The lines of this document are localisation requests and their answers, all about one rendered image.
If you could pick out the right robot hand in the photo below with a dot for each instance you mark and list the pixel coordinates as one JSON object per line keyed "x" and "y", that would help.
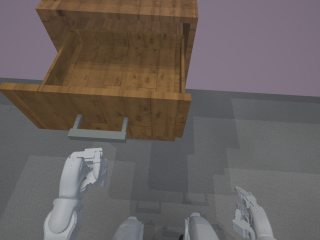
{"x": 256, "y": 223}

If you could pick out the left robot thigh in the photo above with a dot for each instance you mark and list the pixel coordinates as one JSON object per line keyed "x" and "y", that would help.
{"x": 129, "y": 229}

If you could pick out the left robot forearm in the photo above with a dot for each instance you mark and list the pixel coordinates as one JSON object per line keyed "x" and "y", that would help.
{"x": 65, "y": 220}

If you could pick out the drawer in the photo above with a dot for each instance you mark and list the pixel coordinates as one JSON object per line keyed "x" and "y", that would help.
{"x": 106, "y": 76}

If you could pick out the handle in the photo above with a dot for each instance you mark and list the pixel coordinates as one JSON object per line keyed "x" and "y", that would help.
{"x": 98, "y": 135}

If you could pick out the cabinet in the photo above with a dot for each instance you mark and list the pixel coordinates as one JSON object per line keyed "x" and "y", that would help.
{"x": 175, "y": 17}

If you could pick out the left robot hand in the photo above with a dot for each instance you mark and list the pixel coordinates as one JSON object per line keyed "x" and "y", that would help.
{"x": 89, "y": 164}

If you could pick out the right robot thigh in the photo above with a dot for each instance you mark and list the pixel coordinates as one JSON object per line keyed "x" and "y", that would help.
{"x": 198, "y": 228}

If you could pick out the robot thigh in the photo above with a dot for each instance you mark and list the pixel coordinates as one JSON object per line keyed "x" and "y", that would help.
{"x": 129, "y": 229}
{"x": 198, "y": 228}

